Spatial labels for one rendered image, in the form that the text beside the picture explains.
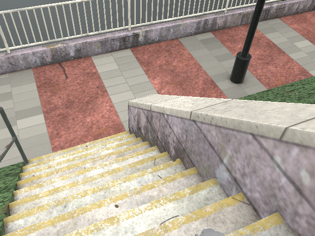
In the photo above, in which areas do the stairs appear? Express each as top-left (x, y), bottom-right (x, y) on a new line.
top-left (2, 131), bottom-right (295, 236)

